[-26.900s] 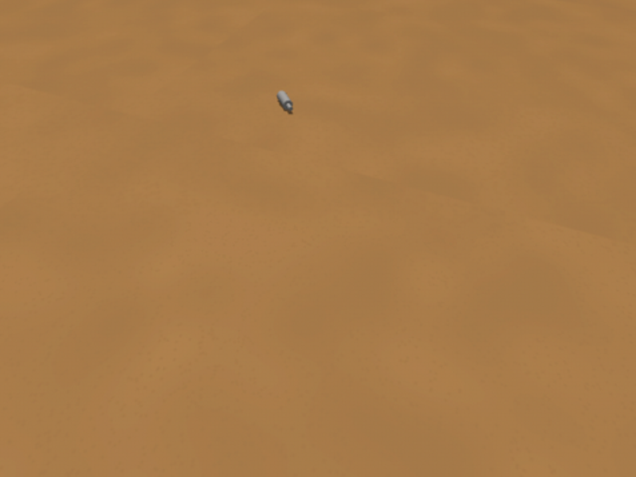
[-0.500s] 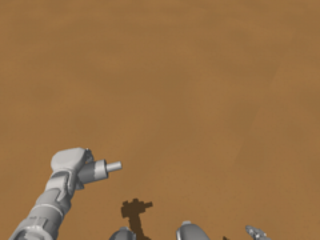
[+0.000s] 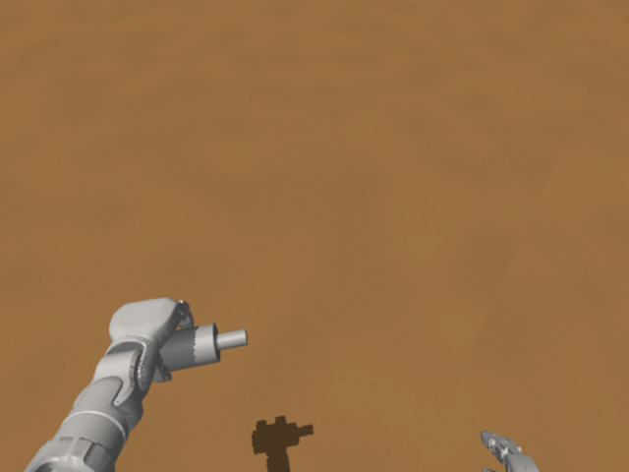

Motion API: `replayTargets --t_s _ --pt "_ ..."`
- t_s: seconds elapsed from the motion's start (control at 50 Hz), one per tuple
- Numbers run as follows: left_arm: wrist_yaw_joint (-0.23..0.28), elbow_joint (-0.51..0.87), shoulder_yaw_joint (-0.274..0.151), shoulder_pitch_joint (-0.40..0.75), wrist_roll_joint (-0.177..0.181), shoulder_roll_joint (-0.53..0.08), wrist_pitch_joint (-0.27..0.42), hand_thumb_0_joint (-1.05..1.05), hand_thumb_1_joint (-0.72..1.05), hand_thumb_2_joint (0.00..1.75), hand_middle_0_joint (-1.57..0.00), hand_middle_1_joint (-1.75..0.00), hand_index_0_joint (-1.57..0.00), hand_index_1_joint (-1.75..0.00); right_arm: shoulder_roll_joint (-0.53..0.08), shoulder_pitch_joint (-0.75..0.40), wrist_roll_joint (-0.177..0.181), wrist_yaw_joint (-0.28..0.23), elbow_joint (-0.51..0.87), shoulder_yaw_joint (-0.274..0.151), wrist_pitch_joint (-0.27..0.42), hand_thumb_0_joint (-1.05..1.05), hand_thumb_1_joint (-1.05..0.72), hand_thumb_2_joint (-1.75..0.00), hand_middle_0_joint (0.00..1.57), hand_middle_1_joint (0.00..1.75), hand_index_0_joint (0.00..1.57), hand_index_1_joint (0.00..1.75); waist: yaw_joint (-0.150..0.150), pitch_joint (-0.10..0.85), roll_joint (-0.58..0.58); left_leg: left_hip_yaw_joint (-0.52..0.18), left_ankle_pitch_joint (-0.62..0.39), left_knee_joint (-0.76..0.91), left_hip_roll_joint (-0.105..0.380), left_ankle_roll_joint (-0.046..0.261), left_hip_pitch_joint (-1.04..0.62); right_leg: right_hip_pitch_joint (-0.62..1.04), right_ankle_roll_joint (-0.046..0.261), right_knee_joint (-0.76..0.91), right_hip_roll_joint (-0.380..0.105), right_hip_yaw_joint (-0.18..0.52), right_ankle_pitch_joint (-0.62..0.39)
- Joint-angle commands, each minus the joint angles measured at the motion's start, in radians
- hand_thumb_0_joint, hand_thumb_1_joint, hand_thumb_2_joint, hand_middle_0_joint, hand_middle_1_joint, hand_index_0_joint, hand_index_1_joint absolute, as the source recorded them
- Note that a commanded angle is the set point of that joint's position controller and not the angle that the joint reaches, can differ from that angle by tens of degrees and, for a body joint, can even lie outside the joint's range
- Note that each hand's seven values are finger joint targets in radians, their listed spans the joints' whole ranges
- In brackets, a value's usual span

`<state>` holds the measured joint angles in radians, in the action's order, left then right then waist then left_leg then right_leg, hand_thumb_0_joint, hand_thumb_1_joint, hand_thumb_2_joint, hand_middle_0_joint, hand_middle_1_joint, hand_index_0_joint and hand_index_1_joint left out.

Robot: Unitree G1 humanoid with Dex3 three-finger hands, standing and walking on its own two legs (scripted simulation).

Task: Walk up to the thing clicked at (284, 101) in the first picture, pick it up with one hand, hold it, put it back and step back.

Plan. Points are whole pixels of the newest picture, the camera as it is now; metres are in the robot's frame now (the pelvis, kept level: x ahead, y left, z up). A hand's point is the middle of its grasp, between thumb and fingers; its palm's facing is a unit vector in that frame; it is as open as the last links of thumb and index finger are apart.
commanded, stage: hold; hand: left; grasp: from above
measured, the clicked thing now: (191, 347) +0.32 +0.18 -0.10
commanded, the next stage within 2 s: crouch in 1.72 s
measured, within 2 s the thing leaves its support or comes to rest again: neither
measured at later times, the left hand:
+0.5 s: hand (155, 352) +0.29 +0.21 -0.03, palm faces -0.43 -0.06 -0.90, open 9.0 cm
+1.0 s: hand (151, 358) +0.28 +0.21 -0.02, palm faces -0.42 -0.07 -0.91, open 8.9 cm
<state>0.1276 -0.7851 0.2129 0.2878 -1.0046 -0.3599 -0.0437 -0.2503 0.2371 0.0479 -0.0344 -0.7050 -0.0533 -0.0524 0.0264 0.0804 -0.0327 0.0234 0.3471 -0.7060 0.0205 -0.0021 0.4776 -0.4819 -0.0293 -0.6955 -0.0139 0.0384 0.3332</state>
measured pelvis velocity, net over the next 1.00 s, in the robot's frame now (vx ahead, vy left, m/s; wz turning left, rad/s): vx -0.01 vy -0.01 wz -0.01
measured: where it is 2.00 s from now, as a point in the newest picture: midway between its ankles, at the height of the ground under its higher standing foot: outside the picture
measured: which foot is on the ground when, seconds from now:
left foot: down 0.00-1.00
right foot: down 0.00-1.00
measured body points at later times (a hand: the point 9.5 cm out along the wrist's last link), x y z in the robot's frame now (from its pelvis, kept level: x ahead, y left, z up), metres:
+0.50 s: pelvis +0.00 +0.00 +0.01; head +0.01 -0.02 +0.46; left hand +0.31 +0.21 +0.02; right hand +0.13 -0.26 -0.10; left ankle +0.00 +0.12 -0.72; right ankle +0.01 -0.14 -0.72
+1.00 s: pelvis -0.01 -0.01 +0.02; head -0.01 -0.03 +0.47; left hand +0.29 +0.21 +0.03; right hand +0.14 -0.26 -0.09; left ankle +0.00 +0.12 -0.72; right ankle +0.01 -0.14 -0.72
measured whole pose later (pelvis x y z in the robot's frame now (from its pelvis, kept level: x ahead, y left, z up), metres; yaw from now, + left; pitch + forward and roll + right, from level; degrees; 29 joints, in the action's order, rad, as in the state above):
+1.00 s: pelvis -0.01 -0.01 +0.02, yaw -1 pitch +0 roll +0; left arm -0.01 -0.60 0.22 0.20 -0.98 -0.38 -0.03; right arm -0.25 0.19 0.07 -0.05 -0.66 -0.03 -0.07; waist -0.01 0.02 -0.05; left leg 0.03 0.25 -0.52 0.02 -0.01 0.28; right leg -0.30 -0.02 -0.53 -0.01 0.05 0.25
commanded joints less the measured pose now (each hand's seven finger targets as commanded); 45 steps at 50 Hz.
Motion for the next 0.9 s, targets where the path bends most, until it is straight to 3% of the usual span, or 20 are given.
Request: replayTargets --t_s 0.0,0.04,0.08,0.22,0.24,0.26,0.3,0.34,0.4,0.44,0.48,0.54,0.56,0.6,0.64,0.68,0.82,0.86,0.88 --pt "0.009 0.193 -0.072 0.306 0.002 -0.198 0.004 0.0 0.65 0.66 -1.11 -0.45 -1.07 -0.49 -0.144 -0.021 0.002 -0.009 0.121 -0.046 0.027 0.0 -0.91 -0.9 0.2 0.3 0.2 0.3 0.007 0.246 0.012 -0.002 -0.301 0.104 -0.034 0.004 -0.172 0.124 0.035 0.102 0.047 -0.033 -0.273" --pt "-0.004 0.216 -0.062 0.311 0.003 -0.19 0.008 0.0 0.66 0.66 -1.12 -0.45 -1.08 -0.49 -0.141 -0.036 0.004 -0.01 0.133 -0.043 0.025 0.0 -0.91 -0.9 0.2 0.3 0.2 0.3 0.003 0.231 0.018 0.001 -0.275 0.116 -0.037 0.007 -0.175 0.128 0.034 0.119 0.044 -0.03 -0.254" --pt "-0.014 0.228 -0.078 0.298 0.007 -0.211 0.009 0.0 0.67 0.66 -1.13 -0.45 -1.09 -0.49 -0.141 -0.048 0.007 -0.011 0.143 -0.042 0.023 0.0 -0.91 -0.9 0.2 0.3 0.2 0.3 -0.014 0.221 0.01 0.005 -0.262 0.131 -0.037 0.006 -0.179 0.136 0.036 0.131 0.044 -0.031 -0.236" --pt "-0.035 0.276 -0.068 0.303 0.005 -0.205 0.009 0.0 0.66 0.63 -1.11 -0.45 -1.08 -0.48 -0.143 -0.059 0.007 -0.009 0.153 -0.038 0.022 0.0 -0.91 -0.9 0.2 0.3 0.2 0.3 -0.006 0.221 0.009 0.001 -0.283 0.153 -0.029 0.004 -0.216 0.159 0.036 0.145 0.048 -0.033 -0.248" --pt "-0.035 0.262 -0.084 0.271 0.004 -0.216 0.007 0.0 0.66 0.64 -1.12 -0.44 -1.08 -0.48 -0.141 -0.063 0.007 -0.01 0.153 -0.038 0.022 0.0 -0.91 -0.9 0.2 0.3 0.2 0.3 -0.019 0.215 0.02 0.004 -0.298 0.157 -0.031 0.006 -0.221 0.17 0.036 0.15 0.048 -0.034 -0.259" --pt "-0.04 0.266 -0.069 0.275 0.009 -0.2 0.008 0.0 0.67 0.66 -1.13 -0.44 -1.09 -0.49 -0.142 -0.061 0.007 -0.01 0.157 -0.038 0.023 0.0 -0.91 -0.91 0.2 0.3 0.2 0.3 -0.005 0.219 0.021 0.006 -0.301 0.157 -0.03 0.007 -0.226 0.168 0.036 0.152 0.047 -0.032 -0.264" --pt "-0.042 0.304 -0.082 0.316 0.002 -0.222 0.01 0.0 0.67 0.66 -1.14 -0.43 -1.09 -0.48 -0.139 -0.066 0.008 -0.01 0.157 -0.037 0.021 0.0 -0.91 -0.91 0.2 0.3 0.2 0.3 -0.016 0.234 0.01 0.009 -0.307 0.16 -0.035 0.009 -0.235 0.185 0.034 0.159 0.043 -0.028 -0.278" --pt "-0.043 0.272 -0.073 0.267 0.006 -0.203 0.006 0.0 0.68 0.65 -1.15 -0.43 -1.11 -0.48 -0.135 -0.074 0.008 -0.01 0.159 -0.032 0.02 0.0 -0.91 -0.91 0.2 0.3 0.2 0.3 -0.016 0.197 0.026 0.014 -0.288 0.173 -0.037 0.011 -0.231 0.18 0.032 0.175 0.041 -0.027 -0.262" --pt "-0.053 0.283 -0.086 0.283 0.009 -0.222 0.008 0.0 0.68 0.63 -1.14 -0.42 -1.1 -0.46 -0.14 -0.083 0.008 -0.011 0.162 -0.033 0.02 0.0 -0.91 -0.9 0.2 0.3 0.2 0.3 -0.016 0.195 0.032 0.013 -0.272 0.184 -0.035 0.014 -0.239 0.186 0.031 0.189 0.04 -0.029 -0.246" --pt "-0.061 0.295 -0.07 0.271 0.004 -0.203 0.009 0.0 0.67 0.65 -1.16 -0.41 -1.11 -0.46 -0.134 -0.087 0.01 -0.01 0.167 -0.029 0.02 0.0 -0.91 -0.91 0.2 0.3 0.2 0.3 -0.018 0.195 0.03 0.014 -0.268 0.192 -0.037 0.014 -0.246 0.197 0.032 0.192 0.039 -0.027 -0.241" --pt "-0.064 0.306 -0.091 0.265 0.005 -0.222 0.01 0.0 0.68 0.65 -1.15 -0.41 -1.1 -0.46 -0.134 -0.098 0.01 -0.012 0.167 -0.029 0.019 0.0 -0.91 -0.91 0.2 0.3 0.2 0.3 -0.026 0.193 0.014 0.016 -0.265 0.199 -0.036 0.012 -0.252 0.2 0.033 0.2 0.039 -0.026 -0.233" --pt "-0.072 0.313 -0.072 0.262 0.006 -0.206 0.01 0.0 0.7 0.65 -1.17 -0.4 -1.13 -0.45 -0.136 -0.105 0.011 -0.012 0.172 -0.028 0.02 0.0 -0.91 -0.91 0.2 0.3 0.2 0.3 -0.016 0.177 0.03 0.017 -0.257 0.208 -0.037 0.015 -0.261 0.2 0.031 0.212 0.037 -0.026 -0.228" --pt "-0.071 0.313 -0.095 0.264 0.009 -0.227 0.011 0.0 0.7 0.63 -1.16 -0.4 -1.12 -0.44 -0.138 -0.104 0.011 -0.013 0.171 -0.028 0.02 0.0 -0.91 -0.91 0.2 0.3 0.2 0.3 -0.021 0.173 0.015 0.016 -0.25 0.213 -0.035 0.013 -0.259 0.203 0.033 0.213 0.038 -0.027 -0.22" --pt "-0.077 0.316 -0.073 0.258 0.002 -0.207 0.01 0.0 0.68 0.64 -1.17 -0.38 -1.11 -0.44 -0.132 -0.11 0.01 -0.013 0.174 -0.024 0.019 0.0 -0.91 -0.91 0.2 0.3 0.2 0.3 -0.023 0.179 0.04 0.015 -0.264 0.217 -0.036 0.017 -0.269 0.213 0.03 0.219 0.037 -0.028 -0.232" --pt "-0.075 0.313 -0.1 0.249 0.009 -0.23 0.01 0.0 0.71 0.63 -1.18 -0.39 -1.13 -0.43 -0.135 -0.115 0.012 -0.014 0.174 -0.023 0.02 0.0 -0.91 -0.91 0.2 0.3 0.2 0.3 -0.028 0.168 0.015 0.02 -0.245 0.223 -0.037 0.015 -0.265 0.216 0.031 0.227 0.036 -0.026 -0.211" --pt "-0.082 0.314 -0.082 0.246 0.012 -0.214 0.013 0.0 0.69 0.62 -1.17 -0.37 -1.12 -0.42 -0.136 -0.122 0.012 -0.014 0.181 -0.023 0.02 0.0 -0.91 -0.91 0.2 0.3 0.2 0.3 -0.024 0.146 0.034 0.014 -0.229 0.236 -0.033 0.014 -0.266 0.211 0.032 0.234 0.039 -0.03 -0.195" --pt "-0.088 0.349 -0.104 0.232 0.015 -0.233 0.016 0.0 0.68 0.59 -1.16 -0.35 -1.12 -0.4 -0.129 -0.139 0.015 -0.018 0.186 -0.018 0.021 0.0 -0.91 -0.91 0.2 0.3 0.2 0.3 -0.034 0.148 0.019 0.018 -0.213 0.25 -0.035 0.014 -0.279 0.223 0.032 0.253 0.037 -0.027 -0.175" --pt "-0.096 0.379 -0.081 0.249 0.014 -0.215 0.019 0.0 0.68 0.57 -1.17 -0.33 -1.12 -0.38 -0.128 -0.14 0.015 -0.019 0.186 -0.018 0.023 0.0 -0.91 -0.91 0.2 0.3 0.2 0.3 -0.026 0.163 0.021 0.017 -0.23 0.251 -0.034 0.015 -0.298 0.225 0.031 0.251 0.037 -0.025 -0.195" --pt "-0.097 0.381 -0.092 0.254 0.013 -0.228 0.018 0.0 0.69 0.57 -1.17 -0.33 -1.12 -0.38 -0.129 -0.139 0.016 -0.021 0.186 -0.018 0.022 0.0 -0.91 -0.91 0.2 0.3 0.2 0.3 -0.027 0.172 0.025 0.019 -0.243 0.249 -0.035 0.017 -0.304 0.228 0.029 0.253 0.036 -0.024 -0.209"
